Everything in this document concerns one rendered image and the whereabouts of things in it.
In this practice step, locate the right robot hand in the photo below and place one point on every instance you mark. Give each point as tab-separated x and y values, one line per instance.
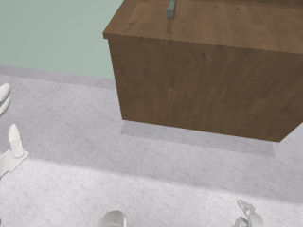
254	220

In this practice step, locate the robot left thigh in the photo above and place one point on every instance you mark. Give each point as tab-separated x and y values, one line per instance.
113	219

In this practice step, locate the counter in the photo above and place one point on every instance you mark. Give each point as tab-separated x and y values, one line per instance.
232	67

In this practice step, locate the left robot hand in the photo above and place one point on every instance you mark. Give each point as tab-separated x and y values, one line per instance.
14	157

